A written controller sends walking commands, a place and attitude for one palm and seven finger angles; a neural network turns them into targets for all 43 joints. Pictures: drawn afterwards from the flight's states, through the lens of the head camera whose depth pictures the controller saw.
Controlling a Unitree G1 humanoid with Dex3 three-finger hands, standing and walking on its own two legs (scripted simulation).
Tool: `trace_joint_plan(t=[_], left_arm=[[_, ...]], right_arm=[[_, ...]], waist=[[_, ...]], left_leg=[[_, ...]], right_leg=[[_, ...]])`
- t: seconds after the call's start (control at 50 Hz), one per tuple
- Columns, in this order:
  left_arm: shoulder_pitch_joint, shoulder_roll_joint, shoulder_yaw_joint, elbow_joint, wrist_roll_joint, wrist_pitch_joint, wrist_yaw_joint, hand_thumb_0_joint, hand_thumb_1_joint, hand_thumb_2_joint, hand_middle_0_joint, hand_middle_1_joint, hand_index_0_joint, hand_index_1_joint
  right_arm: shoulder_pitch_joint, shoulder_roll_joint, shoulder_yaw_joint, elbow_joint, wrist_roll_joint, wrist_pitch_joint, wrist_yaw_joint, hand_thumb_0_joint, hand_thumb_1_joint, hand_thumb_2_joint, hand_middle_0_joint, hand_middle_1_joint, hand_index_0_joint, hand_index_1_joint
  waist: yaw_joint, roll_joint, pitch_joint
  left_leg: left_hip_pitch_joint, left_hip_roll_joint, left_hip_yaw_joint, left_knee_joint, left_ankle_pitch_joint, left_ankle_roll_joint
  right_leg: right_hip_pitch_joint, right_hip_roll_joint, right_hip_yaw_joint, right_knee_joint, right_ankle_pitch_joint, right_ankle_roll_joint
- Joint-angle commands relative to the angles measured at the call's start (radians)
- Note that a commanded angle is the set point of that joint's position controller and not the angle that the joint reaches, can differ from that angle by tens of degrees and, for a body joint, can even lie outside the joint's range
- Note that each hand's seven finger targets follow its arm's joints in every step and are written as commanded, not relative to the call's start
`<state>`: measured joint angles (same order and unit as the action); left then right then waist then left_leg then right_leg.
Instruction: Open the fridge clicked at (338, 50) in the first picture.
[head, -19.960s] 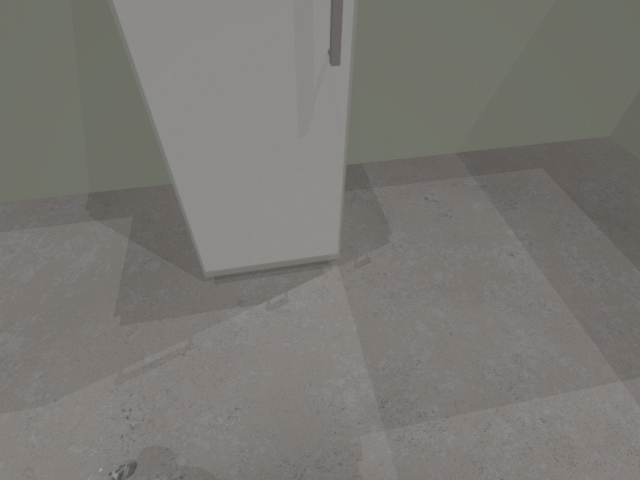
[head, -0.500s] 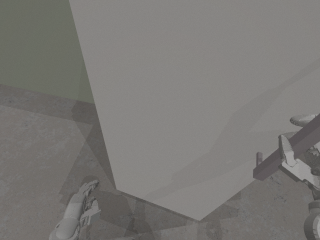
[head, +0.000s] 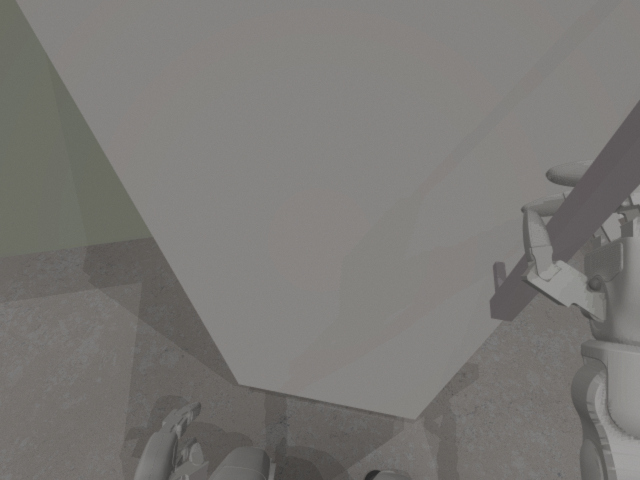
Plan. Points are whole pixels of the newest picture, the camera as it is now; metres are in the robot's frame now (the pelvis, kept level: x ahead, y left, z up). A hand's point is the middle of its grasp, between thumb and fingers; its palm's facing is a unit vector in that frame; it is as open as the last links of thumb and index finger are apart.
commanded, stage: walk backward, drawing the door open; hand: right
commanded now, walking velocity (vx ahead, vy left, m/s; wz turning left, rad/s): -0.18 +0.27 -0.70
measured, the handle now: (594, 167) +0.32 -0.17 +0.27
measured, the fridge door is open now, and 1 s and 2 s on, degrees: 21 50 81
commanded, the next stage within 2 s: stop walking and hold the door back in 1.64 s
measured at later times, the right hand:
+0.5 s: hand (514, 360) +0.19 -0.11 +0.21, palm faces +0.54 +0.81 -0.24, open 6.7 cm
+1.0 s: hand out of the picture +0.09 -0.04 +0.21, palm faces +0.77 +0.59 -0.24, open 6.6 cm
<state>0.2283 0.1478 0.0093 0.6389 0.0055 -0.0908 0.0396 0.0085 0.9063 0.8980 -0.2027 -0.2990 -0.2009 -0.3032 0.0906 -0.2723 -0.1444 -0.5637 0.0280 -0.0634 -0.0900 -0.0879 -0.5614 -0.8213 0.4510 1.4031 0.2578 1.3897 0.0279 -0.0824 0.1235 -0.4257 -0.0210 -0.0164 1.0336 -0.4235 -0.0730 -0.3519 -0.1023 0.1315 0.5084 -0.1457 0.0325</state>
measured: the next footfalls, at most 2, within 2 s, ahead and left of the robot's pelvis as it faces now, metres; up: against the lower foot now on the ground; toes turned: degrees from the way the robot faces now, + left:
left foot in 0.12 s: -0.03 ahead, +0.21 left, +0.00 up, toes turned -3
right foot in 0.28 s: +0.06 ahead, -0.04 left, +0.00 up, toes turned -12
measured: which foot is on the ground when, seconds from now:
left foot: up 0.00-0.10, down 0.12-0.28, up 0.30-0.56, down 0.58-0.84, up 0.86-1.00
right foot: down 0.00-0.12, up 0.14-0.26, down 0.28-0.56, up 0.58-0.82, down 0.84-1.00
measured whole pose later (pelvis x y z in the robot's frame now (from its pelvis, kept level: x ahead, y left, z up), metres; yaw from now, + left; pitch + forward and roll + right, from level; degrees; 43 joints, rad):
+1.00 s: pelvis -0.03 +0.30 +0.00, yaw -39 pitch -1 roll +2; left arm 0.12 0.17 0.02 0.62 -0.01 -0.12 0.04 0.01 0.91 0.90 -0.20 -0.30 -0.20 -0.30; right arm -0.05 -0.35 -0.24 -0.44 0.05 -0.09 -0.08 -0.11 -0.58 -0.84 0.46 1.41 0.28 1.36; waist 0.02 -0.01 0.17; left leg -0.53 0.00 0.06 1.04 -0.43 -0.06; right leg -0.27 -0.07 -0.03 0.53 -0.24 0.00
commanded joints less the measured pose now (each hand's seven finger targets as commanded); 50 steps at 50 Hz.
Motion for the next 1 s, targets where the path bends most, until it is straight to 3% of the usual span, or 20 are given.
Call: trace_joint_plan(t=[0.0,0.04,0.08,0.14,0.22,0.26,0.28,0.32,0.4,0.48,0.52,0.54,0.56,0.6,0.74,0.78,0.8,0.82,0.84,0.98], left_arm=[[-0.143,0.142,0.057,-0.152,0.005,-0.091,0.004,0.000,0.900,0.900,-0.200,-0.300,-0.200,-0.300],[-0.140,0.108,0.045,-0.144,-0.002,-0.098,0.005,0.000,0.900,0.900,-0.200,-0.300,-0.200,-0.300],[-0.150,0.063,0.028,-0.126,-0.011,-0.072,0.007,0.000,0.900,0.900,-0.200,-0.300,-0.200,-0.300],[-0.201,0.100,0.058,-0.143,-0.015,-0.080,0.035,0.000,0.900,0.900,-0.200,-0.300,-0.200,-0.300],[-0.150,0.101,0.032,-0.134,0.014,-0.061,0.070,0.000,0.900,0.900,-0.200,-0.300,-0.200,-0.300],[-0.152,0.152,0.056,-0.141,0.026,-0.082,0.034,0.000,0.900,0.900,-0.200,-0.300,-0.200,-0.300],[-0.118,0.178,0.079,-0.141,0.007,-0.075,-0.009,0.000,0.900,0.900,-0.200,-0.300,-0.200,-0.300],[-0.207,0.166,0.084,-0.143,0.013,-0.088,0.011,0.000,0.900,0.900,-0.200,-0.300,-0.200,-0.300],[-0.173,0.152,0.065,-0.142,-0.009,-0.094,0.018,0.000,0.900,0.900,-0.200,-0.300,-0.200,-0.300],[-0.180,0.156,0.053,-0.166,-0.015,-0.096,0.028,0.000,0.900,0.900,-0.200,-0.300,-0.200,-0.300],[-0.142,0.131,0.050,-0.155,-0.020,-0.099,0.032,0.000,0.900,0.900,-0.200,-0.300,-0.200,-0.300],[-0.167,0.085,0.032,-0.156,-0.019,-0.090,0.037,0.000,0.900,0.900,-0.200,-0.300,-0.200,-0.300],[-0.201,0.100,0.023,-0.142,-0.002,-0.093,0.043,0.000,0.900,0.900,-0.200,-0.300,-0.200,-0.300],[-0.188,0.120,0.045,-0.144,-0.002,-0.078,0.037,0.000,0.900,0.900,-0.200,-0.300,-0.200,-0.300],[-0.155,0.099,0.020,-0.155,0.020,-0.048,0.067,0.000,0.900,0.900,-0.200,-0.300,-0.200,-0.300],[-0.102,0.116,0.038,-0.160,0.018,-0.042,0.069,0.000,0.900,0.900,-0.200,-0.300,-0.200,-0.300],[-0.070,0.141,0.053,-0.169,0.010,-0.037,0.066,0.000,0.900,0.900,-0.200,-0.300,-0.200,-0.300],[-0.090,0.193,0.074,-0.191,0.000,-0.046,0.058,0.000,0.900,0.900,-0.200,-0.300,-0.200,-0.300],[-0.092,0.182,0.058,-0.175,-0.007,-0.047,0.018,0.000,0.900,0.900,-0.200,-0.300,-0.200,-0.300],[-0.123,0.161,0.057,-0.132,-0.024,-0.085,0.009,0.000,0.900,0.900,-0.200,-0.300,-0.200,-0.300]], right_arm=[[-0.293,-0.122,-0.109,-0.301,0.013,-0.131,-0.026,0.000,-0.900,-0.900,0.450,1.400,0.450,1.400],[-0.299,-0.134,-0.105,-0.308,0.017,-0.151,-0.015,0.000,-0.900,-0.900,0.450,1.400,0.450,1.400],[-0.325,-0.248,-0.189,-0.284,0.018,-0.157,-0.020,0.000,-0.900,-0.900,0.450,1.400,0.450,1.400],[-0.251,-0.271,-0.274,-0.260,0.021,-0.150,-0.026,0.000,-0.900,-0.900,0.450,1.400,0.450,1.400],[-0.235,-0.200,-0.216,-0.242,0.046,-0.148,-0.015,0.000,-0.900,-0.900,0.450,1.400,0.450,1.400],[-0.349,-0.188,-0.183,-0.350,0.051,-0.178,0.009,0.000,-0.900,-0.900,0.450,1.400,0.450,1.400],[-0.393,-0.212,-0.216,-0.314,0.030,-0.168,0.004,0.000,-0.900,-0.900,0.450,1.400,0.450,1.400],[-0.354,-0.274,-0.282,-0.335,0.021,-0.168,0.012,0.000,-0.900,-0.900,0.450,1.400,0.450,1.400],[-0.357,-0.212,-0.248,-0.233,0.026,-0.141,-0.005,0.000,-0.900,-0.900,0.450,1.400,0.450,1.400],[-0.385,-0.241,-0.278,-0.156,0.043,-0.131,-0.022,0.000,-0.900,-0.900,0.450,1.400,0.450,1.400],[-0.387,-0.304,-0.314,-0.144,0.035,-0.120,-0.025,0.000,-0.900,-0.900,0.450,1.400,0.450,1.400],[-0.415,-0.342,-0.314,-0.152,0.030,-0.119,-0.029,0.000,-0.900,-0.900,0.450,1.400,0.450,1.400],[-0.439,-0.394,-0.360,-0.133,0.014,-0.123,-0.043,0.000,-0.900,-0.900,0.450,1.400,0.450,1.400],[-0.369,-0.351,-0.355,-0.143,0.027,-0.118,-0.033,0.000,-0.900,-0.900,0.450,1.400,0.450,1.400],[-0.269,-0.267,-0.296,-0.163,0.027,-0.136,-0.053,0.000,-0.900,-0.900,0.450,1.400,0.450,1.400],[-0.303,-0.248,-0.265,-0.175,0.033,-0.138,-0.048,0.000,-0.900,-0.900,0.450,1.400,0.450,1.400],[-0.337,-0.235,-0.242,-0.185,0.042,-0.138,-0.046,0.000,-0.900,-0.900,0.450,1.400,0.450,1.400],[-0.324,-0.215,-0.209,-0.197,0.052,-0.152,-0.038,0.000,-0.900,-0.900,0.450,1.400,0.450,1.400],[-0.383,-0.220,-0.197,-0.212,0.027,-0.167,-0.015,0.000,-0.900,-0.900,0.450,1.400,0.450,1.400],[-0.402,-0.238,-0.230,-0.143,0.026,-0.137,-0.018,0.000,-0.900,-0.900,0.450,1.400,0.450,1.400]], waist=[[-0.016,-0.294,-0.322],[-0.019,-0.186,-0.347],[-0.011,0.182,-0.338],[-0.057,0.376,-0.325],[0.030,0.104,-0.336],[0.002,-0.204,-0.435],[0.053,-0.033,-0.321],[0.005,-0.223,-0.330],[-0.026,-0.214,-0.303],[-0.045,-0.289,-0.300],[-0.038,-0.004,-0.309],[-0.038,0.284,-0.282],[-0.059,0.277,-0.278],[-0.039,0.304,-0.297],[-0.049,0.233,-0.361],[-0.012,0.180,-0.419],[0.028,0.073,-0.455],[-0.002,-0.246,-0.445],[-0.017,-0.197,-0.418],[-0.016,-0.203,-0.362]], left_leg=[[0.244,-0.083,0.124,-0.469,-0.097,0.018],[0.324,-0.029,0.094,-0.753,0.122,0.045],[0.313,0.217,-0.027,-0.734,0.497,0.142],[0.447,0.360,-0.057,-0.542,1.060,0.236],[0.238,0.201,0.194,-0.126,0.945,0.098],[-0.192,-0.021,-0.007,0.319,-0.224,-0.001],[-0.134,-0.016,-0.037,0.288,-0.182,0.023],[-0.213,0.036,-0.134,0.246,-0.121,0.000],[0.153,-0.015,0.024,-0.066,0.053,0.013],[0.386,-0.050,0.079,-0.363,-0.025,0.022],[0.351,0.052,0.012,-0.697,0.067,0.058],[0.256,0.289,-0.216,-0.811,0.019,0.152],[0.162,0.432,-0.382,-0.797,0.202,0.250],[0.229,0.410,-0.276,-0.716,0.193,0.252],[0.440,0.337,0.068,-0.478,0.935,0.212],[0.352,0.285,0.112,-0.337,0.888,0.157],[0.130,0.232,0.162,-0.135,0.700,0.087],[-0.203,0.076,0.159,0.071,0.022,-0.004],[-0.285,0.053,0.040,0.152,-0.256,0.019],[-0.033,0.029,0.051,-0.075,0.068,0.004]], right_leg=[[0.180,-0.052,0.158,-0.260,-0.166,-0.092],[0.216,0.018,0.096,-0.106,-0.038,-0.054],[0.076,0.131,-0.137,0.251,-0.171,0.021],[-0.214,0.081,-0.136,0.595,-0.438,-0.006],[0.218,0.114,-0.231,0.010,-0.026,-0.031],[0.556,-0.416,0.606,-0.194,0.772,-0.272],[0.468,-0.311,0.346,-0.220,0.613,-0.195],[0.398,-0.340,0.512,-0.212,0.216,-0.264],[0.038,-0.127,0.096,-0.227,-0.158,-0.130],[-0.110,-0.099,0.097,-0.193,-0.320,-0.113],[-0.056,0.065,-0.055,0.099,-0.356,-0.025],[-0.130,0.145,-0.147,0.466,-0.370,0.027],[-0.219,0.144,-0.102,0.778,-0.454,0.016],[-0.260,0.088,-0.066,0.920,-0.394,0.016],[-0.077,0.079,-0.274,0.225,-0.340,0.005],[0.137,0.096,-0.285,-0.037,-0.117,0.001],[0.402,-0.011,-0.141,-0.118,0.209,-0.042],[0.635,-0.337,0.241,-0.131,0.855,-0.186],[0.658,-0.404,0.322,-0.068,1.096,-0.251],[0.316,-0.177,-0.009,-0.093,0.549,-0.155]])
